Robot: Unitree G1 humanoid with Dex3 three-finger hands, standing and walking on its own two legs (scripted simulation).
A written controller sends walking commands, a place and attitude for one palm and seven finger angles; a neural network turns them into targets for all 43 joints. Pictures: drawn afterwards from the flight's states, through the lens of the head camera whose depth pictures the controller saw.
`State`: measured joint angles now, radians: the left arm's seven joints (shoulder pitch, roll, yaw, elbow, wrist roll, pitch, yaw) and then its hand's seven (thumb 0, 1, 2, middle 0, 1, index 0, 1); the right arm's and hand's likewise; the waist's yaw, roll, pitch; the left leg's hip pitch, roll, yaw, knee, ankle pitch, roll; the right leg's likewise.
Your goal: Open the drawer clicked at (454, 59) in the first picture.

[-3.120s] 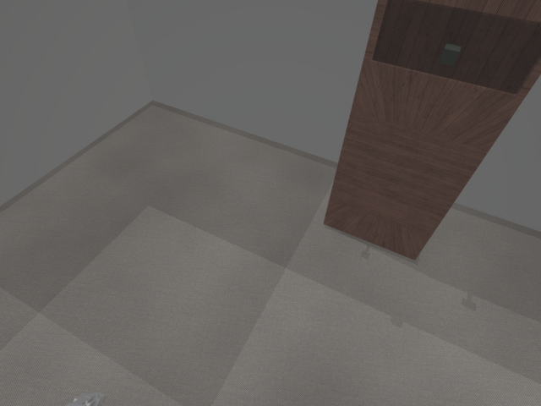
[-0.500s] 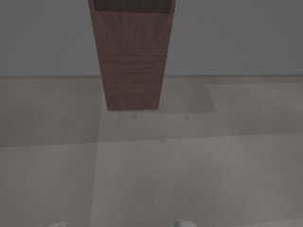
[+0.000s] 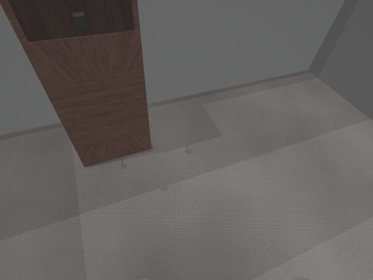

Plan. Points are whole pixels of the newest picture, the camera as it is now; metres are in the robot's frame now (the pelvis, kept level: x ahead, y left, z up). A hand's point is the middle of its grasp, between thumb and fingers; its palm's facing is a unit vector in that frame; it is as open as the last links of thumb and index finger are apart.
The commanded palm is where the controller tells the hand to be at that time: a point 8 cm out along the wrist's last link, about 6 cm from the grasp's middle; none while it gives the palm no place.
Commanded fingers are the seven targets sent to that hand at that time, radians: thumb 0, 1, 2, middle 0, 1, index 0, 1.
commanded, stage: walk to a spot facing it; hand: left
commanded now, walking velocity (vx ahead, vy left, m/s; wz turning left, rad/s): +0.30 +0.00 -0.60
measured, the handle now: (79, 17) +0.88 +0.45 +0.13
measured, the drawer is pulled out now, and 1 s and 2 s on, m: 0.00 0.00 0.00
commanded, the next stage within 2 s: turn to face it in 0.46 s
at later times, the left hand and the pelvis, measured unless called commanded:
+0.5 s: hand (155, 200) +0.36 +0.11 -0.17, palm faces -0.37 -0.91 -0.17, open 7.4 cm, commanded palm none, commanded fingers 0.00 0.90 0.90 -0.20 -0.30 -0.20 -0.30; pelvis +0.17 -0.01 -0.02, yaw -19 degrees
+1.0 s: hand (142, 191) +0.39 +0.16 -0.17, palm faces -0.21 -0.97 -0.15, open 7.3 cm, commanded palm none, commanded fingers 0.00 0.90 0.90 -0.20 -0.30 -0.20 -0.30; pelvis +0.27 +0.00 +0.00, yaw -15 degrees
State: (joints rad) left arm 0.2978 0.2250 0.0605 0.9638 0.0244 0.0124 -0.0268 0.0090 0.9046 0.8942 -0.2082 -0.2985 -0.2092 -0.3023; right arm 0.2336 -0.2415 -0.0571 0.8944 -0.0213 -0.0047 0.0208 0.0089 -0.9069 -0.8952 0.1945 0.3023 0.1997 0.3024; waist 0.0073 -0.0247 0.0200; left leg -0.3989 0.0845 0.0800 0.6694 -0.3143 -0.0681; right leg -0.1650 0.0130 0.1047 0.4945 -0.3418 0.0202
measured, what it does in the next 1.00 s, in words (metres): walks ahead, turning right: left foot, then right foot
